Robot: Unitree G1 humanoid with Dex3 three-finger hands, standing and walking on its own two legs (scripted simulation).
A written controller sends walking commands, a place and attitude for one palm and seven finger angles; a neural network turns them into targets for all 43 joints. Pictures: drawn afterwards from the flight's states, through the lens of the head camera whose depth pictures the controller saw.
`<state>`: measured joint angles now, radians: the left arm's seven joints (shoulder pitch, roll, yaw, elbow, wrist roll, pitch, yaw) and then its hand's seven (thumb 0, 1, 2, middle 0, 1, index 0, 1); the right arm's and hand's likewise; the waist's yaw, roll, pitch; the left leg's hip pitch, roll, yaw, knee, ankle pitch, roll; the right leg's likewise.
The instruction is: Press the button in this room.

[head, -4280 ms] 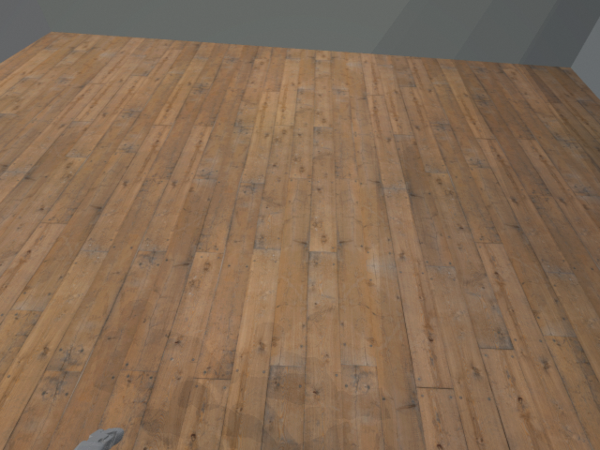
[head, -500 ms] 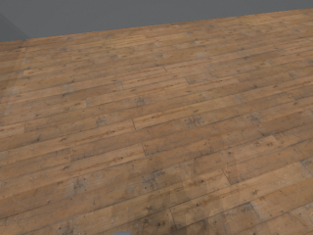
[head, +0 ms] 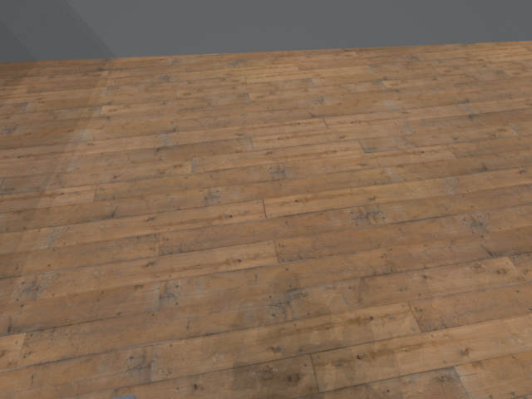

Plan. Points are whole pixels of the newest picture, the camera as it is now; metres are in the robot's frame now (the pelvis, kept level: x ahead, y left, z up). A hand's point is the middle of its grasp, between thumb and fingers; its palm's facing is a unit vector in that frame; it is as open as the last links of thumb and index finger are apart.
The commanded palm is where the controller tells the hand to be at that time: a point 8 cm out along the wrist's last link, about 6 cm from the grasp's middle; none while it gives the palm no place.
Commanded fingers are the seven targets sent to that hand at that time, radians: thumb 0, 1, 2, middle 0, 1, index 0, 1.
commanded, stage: turn or walk to find it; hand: left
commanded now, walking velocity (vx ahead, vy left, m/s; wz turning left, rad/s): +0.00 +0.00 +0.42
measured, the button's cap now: out of the picture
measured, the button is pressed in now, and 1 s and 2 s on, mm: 0 0 0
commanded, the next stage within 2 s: none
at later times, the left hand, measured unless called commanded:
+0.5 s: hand out of the picture -0.06 +0.19 -0.17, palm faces +0.30 -0.93 -0.22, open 7.4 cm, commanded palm none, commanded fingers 0.00 0.90 0.90 -0.20 -0.30 -0.20 -0.30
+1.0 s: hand out of the picture -0.09 +0.24 -0.16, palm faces +0.43 -0.87 -0.24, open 7.4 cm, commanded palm none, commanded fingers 0.00 0.90 0.90 -0.20 -0.30 -0.20 -0.30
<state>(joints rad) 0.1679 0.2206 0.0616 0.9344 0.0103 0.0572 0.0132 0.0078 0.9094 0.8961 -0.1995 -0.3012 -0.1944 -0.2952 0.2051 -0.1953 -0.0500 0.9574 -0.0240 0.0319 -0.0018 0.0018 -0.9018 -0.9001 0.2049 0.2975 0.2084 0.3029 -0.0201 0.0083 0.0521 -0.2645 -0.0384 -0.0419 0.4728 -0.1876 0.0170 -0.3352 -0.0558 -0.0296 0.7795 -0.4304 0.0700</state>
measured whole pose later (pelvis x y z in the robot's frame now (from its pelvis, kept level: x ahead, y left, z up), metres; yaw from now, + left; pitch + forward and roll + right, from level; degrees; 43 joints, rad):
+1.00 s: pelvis -0.10 +0.01 +0.01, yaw +25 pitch -1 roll -1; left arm 0.15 0.23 0.07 0.95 0.02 0.07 0.02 0.01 0.91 0.90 -0.20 -0.30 -0.19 -0.30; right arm 0.24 -0.18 -0.05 0.97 -0.02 0.03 -0.01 0.00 -0.90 -0.90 0.20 0.30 0.21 0.30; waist -0.03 0.00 0.04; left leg -0.25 -0.07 -0.05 0.43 -0.16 0.07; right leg -0.37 -0.06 -0.01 0.88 -0.43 0.08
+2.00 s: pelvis -0.15 -0.05 +0.00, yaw +50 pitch -2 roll +1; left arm 0.15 0.22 0.06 0.93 0.01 0.06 0.01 0.01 0.91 0.90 -0.20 -0.30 -0.19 -0.30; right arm 0.21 -0.20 -0.05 0.95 -0.02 0.03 0.00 0.00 -0.90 -0.90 0.20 0.30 0.21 0.30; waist -0.02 0.01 0.06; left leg -0.25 -0.04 -0.06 0.48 -0.20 0.00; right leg -0.34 -0.06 -0.03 0.79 -0.43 0.07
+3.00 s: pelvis -0.19 -0.13 +0.00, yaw +75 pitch -1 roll +0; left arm 0.16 0.22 0.05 0.95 0.01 0.06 0.01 0.01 0.91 0.90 -0.20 -0.30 -0.19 -0.30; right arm 0.20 -0.19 -0.05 0.96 -0.02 0.03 -0.01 0.00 -0.90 -0.90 0.20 0.30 0.21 0.30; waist -0.02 0.01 0.06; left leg -0.24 -0.04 -0.04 0.47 -0.22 0.02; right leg -0.35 -0.06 -0.03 0.81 -0.44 0.08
